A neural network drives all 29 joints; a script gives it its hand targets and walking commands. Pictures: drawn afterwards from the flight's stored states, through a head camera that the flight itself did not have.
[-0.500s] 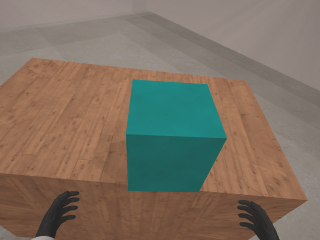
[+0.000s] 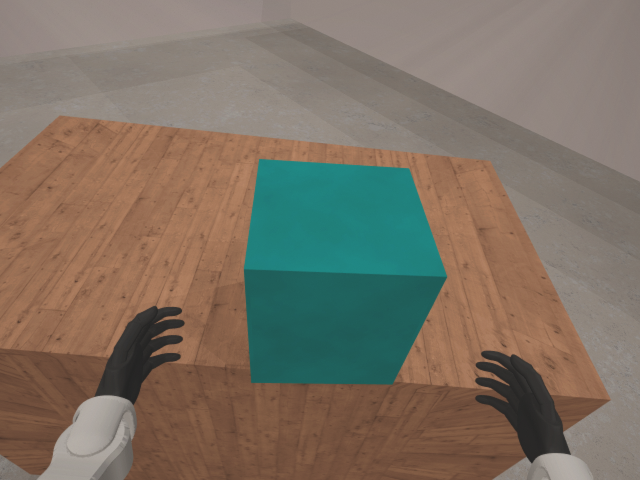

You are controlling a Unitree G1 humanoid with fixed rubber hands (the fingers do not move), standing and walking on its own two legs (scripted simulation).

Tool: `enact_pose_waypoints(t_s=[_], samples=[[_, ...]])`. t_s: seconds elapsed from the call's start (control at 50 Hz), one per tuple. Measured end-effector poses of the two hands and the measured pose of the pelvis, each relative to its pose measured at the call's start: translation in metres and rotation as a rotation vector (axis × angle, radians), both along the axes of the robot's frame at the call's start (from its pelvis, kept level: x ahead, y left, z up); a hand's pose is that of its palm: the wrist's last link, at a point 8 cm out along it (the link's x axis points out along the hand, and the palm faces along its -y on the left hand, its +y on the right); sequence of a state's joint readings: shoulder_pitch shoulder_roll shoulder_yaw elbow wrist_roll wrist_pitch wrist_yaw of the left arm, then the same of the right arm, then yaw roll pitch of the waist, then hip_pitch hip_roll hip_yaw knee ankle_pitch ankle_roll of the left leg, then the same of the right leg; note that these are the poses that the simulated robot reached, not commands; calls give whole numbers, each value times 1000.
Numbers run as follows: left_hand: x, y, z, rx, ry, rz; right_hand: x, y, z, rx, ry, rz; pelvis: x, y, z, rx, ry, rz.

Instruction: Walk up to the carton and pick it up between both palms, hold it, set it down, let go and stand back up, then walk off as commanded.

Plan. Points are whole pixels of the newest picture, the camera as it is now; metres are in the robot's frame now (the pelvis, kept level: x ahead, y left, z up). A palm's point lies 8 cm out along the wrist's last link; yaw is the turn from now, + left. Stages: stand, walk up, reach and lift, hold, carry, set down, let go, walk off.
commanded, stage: reach and lift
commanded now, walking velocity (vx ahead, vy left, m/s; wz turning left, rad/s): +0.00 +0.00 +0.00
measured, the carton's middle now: (329, 277) +0.40 +0.01 +0.05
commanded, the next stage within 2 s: none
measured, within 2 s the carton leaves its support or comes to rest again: neither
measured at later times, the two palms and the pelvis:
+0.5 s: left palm (126, 297) +0.28 +0.23 +0.13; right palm (514, 329) +0.29 -0.19 +0.12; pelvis +0.00 +0.00 +0.00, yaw +0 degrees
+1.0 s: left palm (136, 223) +0.34 +0.23 +0.18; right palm (510, 251) +0.37 -0.19 +0.17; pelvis +0.00 +0.00 +0.00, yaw +0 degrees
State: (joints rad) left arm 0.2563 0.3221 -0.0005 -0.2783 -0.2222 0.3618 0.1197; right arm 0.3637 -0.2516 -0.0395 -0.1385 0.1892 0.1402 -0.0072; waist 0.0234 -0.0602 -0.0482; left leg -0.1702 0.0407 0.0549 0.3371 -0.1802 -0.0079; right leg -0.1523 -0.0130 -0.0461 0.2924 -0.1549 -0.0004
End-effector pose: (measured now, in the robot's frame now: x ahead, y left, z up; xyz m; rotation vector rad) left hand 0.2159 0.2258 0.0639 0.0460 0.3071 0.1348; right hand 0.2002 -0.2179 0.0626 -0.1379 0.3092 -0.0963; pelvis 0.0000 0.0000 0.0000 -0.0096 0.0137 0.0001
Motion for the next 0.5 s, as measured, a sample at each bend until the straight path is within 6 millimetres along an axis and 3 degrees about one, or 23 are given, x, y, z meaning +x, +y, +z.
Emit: enact_pose_waypoints(t_s=[0.34, 0.5], samples=[[41, 12, 38, 16, -4, 36, 66, 21, 42, 71, -104, 47, -1, 0, 0, 1, -3, 0], [62, 6, 66, 27, -43, 11, 89, 25, 61, 80, -148, 68, -3, -1, 0, 2, -7, -1]])
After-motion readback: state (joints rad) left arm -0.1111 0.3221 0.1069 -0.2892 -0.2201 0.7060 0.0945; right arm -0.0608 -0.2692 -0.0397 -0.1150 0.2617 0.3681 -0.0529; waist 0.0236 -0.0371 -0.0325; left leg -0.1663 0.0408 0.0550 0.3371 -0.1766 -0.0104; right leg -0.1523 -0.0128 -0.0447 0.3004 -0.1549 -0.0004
